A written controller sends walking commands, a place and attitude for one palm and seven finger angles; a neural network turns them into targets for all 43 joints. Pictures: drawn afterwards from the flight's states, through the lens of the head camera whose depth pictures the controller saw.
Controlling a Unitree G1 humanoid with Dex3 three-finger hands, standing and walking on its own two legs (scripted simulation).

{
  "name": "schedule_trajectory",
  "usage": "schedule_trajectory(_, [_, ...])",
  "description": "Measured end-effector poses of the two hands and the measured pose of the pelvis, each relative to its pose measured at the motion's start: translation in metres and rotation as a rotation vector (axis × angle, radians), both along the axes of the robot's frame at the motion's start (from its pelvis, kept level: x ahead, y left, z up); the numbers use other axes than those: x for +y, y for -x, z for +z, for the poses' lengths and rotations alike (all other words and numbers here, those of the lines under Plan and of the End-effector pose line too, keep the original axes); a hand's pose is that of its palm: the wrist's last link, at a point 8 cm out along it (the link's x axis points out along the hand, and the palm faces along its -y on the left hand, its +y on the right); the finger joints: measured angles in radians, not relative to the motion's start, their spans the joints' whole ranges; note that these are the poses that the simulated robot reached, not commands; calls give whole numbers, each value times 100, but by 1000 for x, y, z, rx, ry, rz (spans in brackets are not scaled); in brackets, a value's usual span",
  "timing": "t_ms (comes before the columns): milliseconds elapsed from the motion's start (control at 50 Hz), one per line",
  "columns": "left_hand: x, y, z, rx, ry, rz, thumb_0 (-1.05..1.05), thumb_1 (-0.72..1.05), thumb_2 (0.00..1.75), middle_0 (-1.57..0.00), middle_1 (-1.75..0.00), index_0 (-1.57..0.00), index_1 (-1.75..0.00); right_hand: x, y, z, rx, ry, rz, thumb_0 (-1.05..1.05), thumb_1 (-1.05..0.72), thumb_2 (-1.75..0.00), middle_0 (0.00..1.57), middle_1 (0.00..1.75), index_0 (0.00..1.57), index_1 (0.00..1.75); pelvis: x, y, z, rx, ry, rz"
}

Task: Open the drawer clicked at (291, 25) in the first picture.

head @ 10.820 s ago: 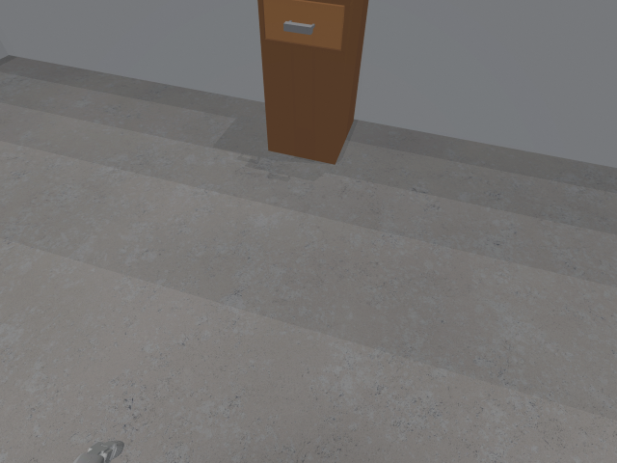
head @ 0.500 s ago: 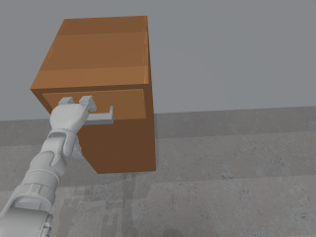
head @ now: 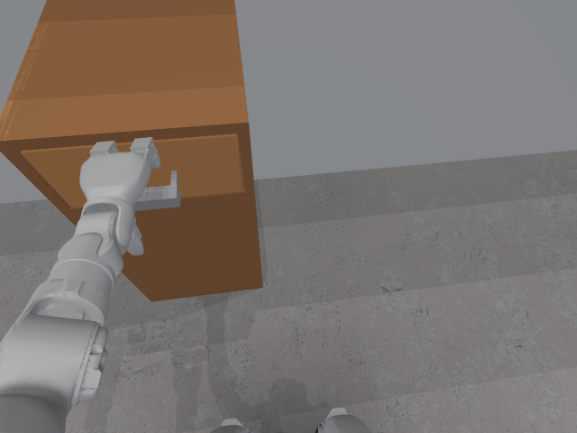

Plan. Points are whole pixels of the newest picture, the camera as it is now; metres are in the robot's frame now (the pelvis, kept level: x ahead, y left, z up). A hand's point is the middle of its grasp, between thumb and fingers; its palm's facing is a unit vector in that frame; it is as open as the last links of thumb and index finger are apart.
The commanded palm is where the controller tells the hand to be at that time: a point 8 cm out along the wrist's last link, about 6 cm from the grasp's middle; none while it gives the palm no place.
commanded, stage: move the hooked fingers above the handle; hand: left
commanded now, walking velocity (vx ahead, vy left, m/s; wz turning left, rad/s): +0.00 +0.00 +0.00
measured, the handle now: (145, 188) +0.52 +0.22 -0.05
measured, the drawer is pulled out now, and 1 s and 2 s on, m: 0.00 0.00 0.00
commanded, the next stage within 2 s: lower the fingers behind the handle in 0.72 s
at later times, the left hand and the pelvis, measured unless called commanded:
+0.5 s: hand (135, 194) +0.48 +0.22 -0.01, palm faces -0.09 -0.04 -1.00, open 13.9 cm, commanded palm +0.46 +0.22 +0.06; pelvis +0.00 +0.00 +0.00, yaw +0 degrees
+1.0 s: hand (134, 197) +0.48 +0.22 -0.01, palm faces -0.10 -0.04 -0.99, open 13.9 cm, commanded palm +0.46 +0.22 +0.04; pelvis +0.01 -0.01 +0.00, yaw +0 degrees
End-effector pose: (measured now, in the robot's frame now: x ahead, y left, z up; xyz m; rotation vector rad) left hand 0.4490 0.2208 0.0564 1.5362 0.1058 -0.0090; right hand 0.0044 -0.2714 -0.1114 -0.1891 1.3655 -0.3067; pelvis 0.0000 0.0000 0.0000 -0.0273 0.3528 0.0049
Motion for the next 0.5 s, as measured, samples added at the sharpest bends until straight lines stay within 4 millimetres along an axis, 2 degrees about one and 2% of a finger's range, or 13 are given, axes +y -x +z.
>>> schedule_trajectory(120, [-2, -13, -7, 2, 2, 10, 0, -49, 30, -32, -120, -32, -120, 1, 15, -2, 42, 7, -16, 0, -90, -90, 20, 30, 20, 30, 2, 0, -5, 26, 6, -3])
schedule_trajectory(220, [-2, -12, -7, 4, 2, 17, 0, -49, 30, -33, -121, -32, -121, 4, 20, -3, 63, -1, -23, 0, -90, -90, 20, 30, 20, 30, 3, -1, -4, 24, 8, -5])
schedule_trajectory(500, [-1, -12, -6, 17, 7, 9, 0, -49, 30, -32, -120, -32, -120, -1, -1, 0, 17, 7, 0, 0, -90, -90, 20, 30, 20, 30, -2, -4, -2, 22, 7, 2])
